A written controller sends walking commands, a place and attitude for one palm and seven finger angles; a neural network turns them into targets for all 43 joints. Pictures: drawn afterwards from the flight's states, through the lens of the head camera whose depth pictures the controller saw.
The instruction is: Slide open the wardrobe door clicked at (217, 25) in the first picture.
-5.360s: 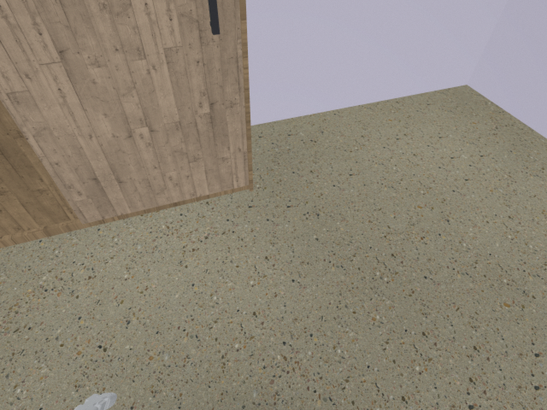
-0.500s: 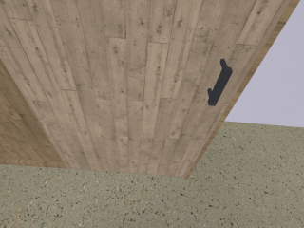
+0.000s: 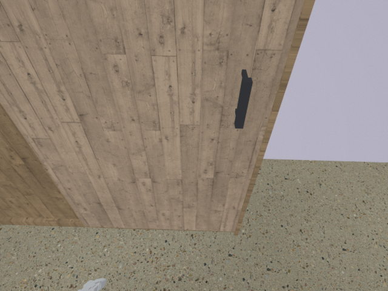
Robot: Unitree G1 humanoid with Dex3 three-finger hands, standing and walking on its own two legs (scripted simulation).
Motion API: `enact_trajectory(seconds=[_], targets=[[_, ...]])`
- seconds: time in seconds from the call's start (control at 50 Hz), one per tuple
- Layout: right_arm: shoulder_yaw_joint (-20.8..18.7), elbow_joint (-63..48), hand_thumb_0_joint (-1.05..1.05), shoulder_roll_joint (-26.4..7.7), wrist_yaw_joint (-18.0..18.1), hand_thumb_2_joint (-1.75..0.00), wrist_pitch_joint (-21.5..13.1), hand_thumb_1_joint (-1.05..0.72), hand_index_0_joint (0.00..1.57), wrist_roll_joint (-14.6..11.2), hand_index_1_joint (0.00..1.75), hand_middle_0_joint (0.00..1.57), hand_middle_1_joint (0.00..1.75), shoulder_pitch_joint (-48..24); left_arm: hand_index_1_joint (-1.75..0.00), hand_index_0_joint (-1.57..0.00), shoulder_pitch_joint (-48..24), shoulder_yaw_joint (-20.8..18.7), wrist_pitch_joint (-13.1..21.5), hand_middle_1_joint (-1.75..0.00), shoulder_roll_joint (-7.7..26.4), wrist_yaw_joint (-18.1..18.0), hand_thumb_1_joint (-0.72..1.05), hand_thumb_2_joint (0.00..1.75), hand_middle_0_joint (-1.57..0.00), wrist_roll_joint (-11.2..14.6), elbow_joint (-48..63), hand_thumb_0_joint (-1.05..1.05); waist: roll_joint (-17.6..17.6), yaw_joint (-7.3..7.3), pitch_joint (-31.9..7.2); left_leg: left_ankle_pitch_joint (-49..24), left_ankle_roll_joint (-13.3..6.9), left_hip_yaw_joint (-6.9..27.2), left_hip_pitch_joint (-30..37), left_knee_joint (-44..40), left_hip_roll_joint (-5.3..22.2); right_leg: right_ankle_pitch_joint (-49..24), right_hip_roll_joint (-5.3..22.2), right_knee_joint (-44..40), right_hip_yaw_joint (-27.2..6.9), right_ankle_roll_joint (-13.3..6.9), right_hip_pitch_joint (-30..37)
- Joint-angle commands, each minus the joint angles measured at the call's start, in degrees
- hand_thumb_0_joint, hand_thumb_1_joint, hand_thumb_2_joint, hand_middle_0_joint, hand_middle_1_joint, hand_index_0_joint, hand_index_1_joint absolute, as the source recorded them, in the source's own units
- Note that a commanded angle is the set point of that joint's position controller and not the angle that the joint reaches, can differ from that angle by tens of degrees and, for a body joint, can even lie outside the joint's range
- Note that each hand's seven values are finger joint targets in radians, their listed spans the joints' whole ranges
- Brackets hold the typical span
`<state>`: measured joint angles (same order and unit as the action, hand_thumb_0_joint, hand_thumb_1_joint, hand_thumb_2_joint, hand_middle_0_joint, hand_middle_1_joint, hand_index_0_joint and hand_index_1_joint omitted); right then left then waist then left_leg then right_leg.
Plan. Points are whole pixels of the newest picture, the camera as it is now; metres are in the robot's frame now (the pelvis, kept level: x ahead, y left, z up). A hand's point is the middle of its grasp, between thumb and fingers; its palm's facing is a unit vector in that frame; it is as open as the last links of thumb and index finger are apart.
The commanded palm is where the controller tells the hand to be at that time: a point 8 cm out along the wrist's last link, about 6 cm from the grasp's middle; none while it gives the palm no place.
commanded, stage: come to a stop and stand still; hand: right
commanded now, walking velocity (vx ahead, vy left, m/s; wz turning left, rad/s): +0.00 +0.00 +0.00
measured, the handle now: (241, 99) +0.55 -0.10 +0.13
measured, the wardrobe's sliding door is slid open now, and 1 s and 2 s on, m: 0.00 0.00 0.00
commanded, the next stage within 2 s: look again from close up in 0.84 s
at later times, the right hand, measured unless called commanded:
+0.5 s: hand out of the picture +0.07 -0.21 -0.14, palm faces -0.05 +0.93 -0.35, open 7.4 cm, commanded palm none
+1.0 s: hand out of the picture +0.06 -0.19 -0.14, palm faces -0.01 +0.94 -0.33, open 7.4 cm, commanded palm none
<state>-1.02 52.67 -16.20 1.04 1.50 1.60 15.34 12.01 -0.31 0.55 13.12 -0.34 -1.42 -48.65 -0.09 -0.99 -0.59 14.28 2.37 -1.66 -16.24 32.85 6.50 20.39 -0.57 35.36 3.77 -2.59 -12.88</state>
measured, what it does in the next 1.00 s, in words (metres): stands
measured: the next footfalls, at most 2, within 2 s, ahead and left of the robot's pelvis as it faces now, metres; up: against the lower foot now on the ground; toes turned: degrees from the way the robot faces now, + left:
none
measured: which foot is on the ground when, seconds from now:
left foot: down 0.00-1.00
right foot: down 0.00-1.00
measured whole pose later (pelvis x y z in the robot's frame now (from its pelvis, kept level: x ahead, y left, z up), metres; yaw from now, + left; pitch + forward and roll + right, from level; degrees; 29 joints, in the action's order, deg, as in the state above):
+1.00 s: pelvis -0.01 +0.05 +0.02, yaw -1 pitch -2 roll +0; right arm 0.4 60.9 -18.0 0.3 -0.7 0.9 8.7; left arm 9.3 -0.5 0.2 18.4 0.7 -0.8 -62.3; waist -0.7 0.5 2.2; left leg 8.3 1.1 -4.7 -11.6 22.4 3.5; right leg 12.4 2.1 23.0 1.3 1.5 -8.2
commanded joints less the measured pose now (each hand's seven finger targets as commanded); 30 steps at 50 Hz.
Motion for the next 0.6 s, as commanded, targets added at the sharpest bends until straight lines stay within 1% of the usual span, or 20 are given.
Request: enact_trajectory(seconds=[0.0, 0.02, 0.06, 0.08, 0.1, 0.12, 0.14, 0.22, 0.28, 0.3, 0.32, 0.34, 0.36, 0.4, 0.42, 0.44, 0.52, 0.58], targets=[[-1.9, -5.0, 0.00, -8.7, 0.0, -0.90, -1.2, -0.90, 0.20, 0.0, 0.30, 0.20, 0.30, -1.7, -0.30, -0.20, -0.7, -4.0, 1.3, -0.30, 13.9, -0.8, 0.90, 0.90, -0.20, 0.1, 3.5, 0.00, -3.9, 0.66, 2.7, -3.2, -2.6, -0.5, 3.1, -2.3, -1.9, -13.9, 7.9, -14.4, -9.5, -0.2, -5.7], [-2.0, -5.1, 0.00, -9.2, 0.0, -0.90, -1.4, -0.90, 0.20, 0.0, 0.30, 0.20, 0.30, -2.0, -0.30, -0.20, -1.2, -4.1, 1.2, -0.30, 14.1, -0.6, 0.90, 0.90, -0.20, 0.1, 3.3, 0.00, -2.9, 0.43, 2.6, -3.3, -2.7, -0.2, 3.5, -2.9, -1.6, -12.3, 7.8, -14.6, -9.4, -0.3, -5.6], [-2.0, -4.9, 0.00, -10.1, -0.1, -0.90, -1.6, -0.90, 0.20, 0.0, 0.30, 0.20, 0.30, -2.8, -0.30, -0.20, -1.8, -4.2, 1.2, -0.30, 14.6, -0.3, 0.90, 0.90, -0.20, 0.1, 2.8, 0.00, -1.8, 0.62, 2.5, -3.1, -2.8, 0.6, 4.0, -4.0, -0.9, -8.0, 7.5, -15.3, -9.2, -0.2, -6.1], [-2.1, -5.0, 0.00, -10.7, -0.2, -0.90, -1.7, -0.90, 0.20, -0.1, 0.30, 0.20, 0.30, -3.3, -0.30, -0.20, -1.9, -4.2, 1.3, -0.30, 15.1, -0.3, 0.90, 0.90, -0.20, 0.1, 2.6, 0.00, -1.4, 0.77, 2.2, -3.5, -3.0, 0.8, 4.3, -4.3, -0.8, -7.5, 7.4, -15.6, -9.2, -0.2, -5.9], [-2.1, -4.9, 0.00, -11.2, -0.2, -0.90, -1.8, -0.90, 0.20, -0.1, 0.30, 0.20, 0.30, -3.8, -0.30, -0.20, -2.3, -4.2, 1.3, -0.30, 15.7, -0.2, 0.90, 0.90, -0.20, 0.1, 2.3, 0.00, -1.9, 0.73, 2.4, -3.4, -3.0, 0.9, 4.3, -4.5, -0.7, -6.7, 7.4, -16.1, -9.4, -0.1, -5.9], [-2.2, -5.0, 0.00, -11.6, -0.2, -0.90, -1.9, -0.90, 0.20, -0.1, 0.30, 0.20, 0.30, -4.2, -0.30, -0.20, -2.3, -4.2, 1.4, -0.30, 15.9, -0.1, 0.90, 0.90, -0.20, 0.2, 1.9, 0.00, -1.8, 0.72, 1.6, -3.6, -3.1, 0.9, 5.0, -4.9, -0.6, -7.5, 7.4, -16.2, -9.5, -0.2, -5.5], [-2.1, -4.7, 0.00, -11.9, -0.2, -0.90, -2.0, -0.90, 0.20, -0.1, 0.30, 0.20, 0.30, -4.3, -0.30, -0.20, -2.7, -4.2, 1.4, -0.30, 16.1, 0.0, 0.90, 0.90, -0.20, 0.2, 1.5, 0.00, -1.4, 0.58, 1.6, -3.6, -3.1, 1.2, 5.2, -5.4, -0.2, -7.2, 7.5, -16.2, -9.2, -0.2, -5.2], [-2.0, -3.6, 0.00, -13.1, -0.3, -0.90, -2.3, -0.90, 0.20, -0.2, 0.30, 0.20, 0.30, -5.5, -0.30, -0.20, -2.7, -3.9, 1.4, -0.30, 16.6, 0.2, 0.90, 0.90, -0.20, 0.4, -0.2, 0.00, -0.4, 0.85, 0.9, -3.3, -3.2, 2.0, 6.3, -7.2, 0.5, -5.9, 7.1, -16.5, -8.9, 0.1, -4.8], [-1.7, -2.5, 0.00, -13.9, -0.4, -0.90, -2.4, -0.90, 0.20, -0.4, 0.30, 0.20, 0.30, -6.2, -0.30, -0.20, -2.8, -3.8, 1.3, -0.30, 17.0, 0.3, 0.90, 0.90, -0.20, 0.5, -1.7, 0.00, 0.6, 1.12, 1.3, -1.5, -3.2, 2.8, 5.6, -9.1, 1.3, -4.4, 6.8, -16.5, -8.0, 0.5, -3.9], [-1.6, -2.2, 0.00, -13.9, -0.4, -0.90, -2.4, -0.90, 0.20, -0.5, 0.30, 0.20, 0.30, -6.3, -0.30, -0.20, -2.8, -3.7, 1.2, -0.30, 17.0, 0.4, 0.90, 0.90, -0.20, 0.6, -2.2, 0.00, 0.2, 1.11, 1.4, -0.4, -3.2, 3.2, 5.2, -9.8, 1.5, -3.5, 6.7, -16.7, -7.9, 0.5, -3.7], [-1.6, -1.9, 0.00, -14.2, -0.4, -0.90, -2.6, -0.90, 0.20, -0.5, 0.30, 0.20, 0.30, -6.4, -0.30, -0.20, -2.4, -3.6, 1.2, -0.30, 17.0, 0.4, 0.90, 0.90, -0.20, 0.6, -2.6, 0.00, 1.0, 1.21, 0.7, -1.1, -3.4, 3.2, 5.7, -9.9, 1.6, -4.7, 6.7, -16.4, -7.9, 0.5, -3.3], [-1.6, -1.6, 0.00, -14.2, -0.4, -0.90, -2.6, -0.90, 0.20, -0.5, 0.30, 0.20, 0.30, -6.5, -0.30, -0.20, -2.6, -3.6, 1.2, -0.30, 17.1, 0.4, 0.90, 0.90, -0.20, 0.6, -3.1, 0.00, 1.2, 1.21, 1.1, -0.4, -3.3, 3.5, 5.3, -10.5, 1.8, -4.6, 6.6, -16.3, -7.6, 0.7, -3.0], [-1.4, -1.2, 0.00, -14.4, -0.4, -0.90, -2.6, -0.90, 0.20, -0.6, 0.30, 0.20, 0.30, -6.8, -0.30, -0.20, -2.6, -3.5, 1.2, -0.30, 17.2, 0.4, 0.90, 0.90, -0.20, 0.6, -3.6, 0.00, 0.6, 1.32, 1.1, 0.2, -3.4, 3.7, 5.1, -11.0, 1.9, -4.4, 6.5, -16.3, -7.4, 0.8, -2.8], [-1.4, -0.6, 0.00, -14.7, -0.4, -0.90, -2.7, -0.90, 0.20, -0.6, 0.30, 0.20, 0.30, -7.3, -0.30, -0.20, -2.3, -3.3, 1.2, -0.30, 17.2, 0.4, 0.90, 0.90, -0.20, 0.7, -4.6, 0.00, 1.1, 1.42, 1.0, 0.4, -3.4, 4.2, 5.2, -11.8, 2.2, -5.0, 6.4, -16.2, -7.0, 1.0, -2.3], [-1.3, -0.4, 0.00, -14.7, -0.4, -0.90, -2.9, -0.90, 0.20, -0.6, 0.30, 0.20, 0.30, -7.2, -0.30, -0.20, -2.0, -3.2, 1.2, -0.30, 17.1, 0.5, 0.90, 0.90, -0.20, 0.7, -5.0, 0.00, 1.1, 1.47, 0.1, -0.6, -3.5, 4.1, 5.9, -12.0, 2.2, -6.3, 6.5, -15.8, -6.9, 1.1, -1.6], [-1.3, 0.0, 0.00, -14.8, -0.4, -0.90, -2.9, -0.90, 0.20, -0.7, 0.30, 0.20, 0.30, -7.5, -0.30, -0.20, -2.1, -3.1, 1.2, -0.30, 17.2, 0.4, 0.90, 0.90, -0.20, 0.7, -5.4, 0.00, 0.8, 1.45, 0.0, -1.0, -3.6, 4.3, 6.0, -12.2, 2.4, -7.0, 6.4, -15.8, -6.8, 1.2, -1.5], [-1.1, 1.2, 0.00, -14.8, -0.3, -0.90, -3.1, -0.90, 0.20, -0.7, 0.30, 0.20, 0.30, -7.9, -0.30, -0.20, -2.2, -2.9, 1.0, -0.30, 16.9, 0.5, 0.90, 0.90, -0.20, 0.8, -6.9, 0.00, 2.2, 1.60, 0.4, -1.4, -3.6, 4.4, 5.7, -13.5, 2.5, -8.3, 6.5, -15.8, -6.4, 1.5, -0.2], [-1.1, 2.0, 0.00, -14.7, -0.3, -0.90, -3.2, -0.90, 0.20, -0.8, 0.30, 0.20, 0.30, -8.2, -0.30, -0.20, -2.5, -2.7, 1.0, -0.30, 16.9, 0.5, 0.90, 0.90, -0.20, 0.7, -7.8, 0.00, 1.7, 1.48, 0.6, -0.6, -3.6, 4.6, 5.7, -14.4, 2.8, -8.2, 6.3, -15.9, -6.1, 1.7, 0.1]])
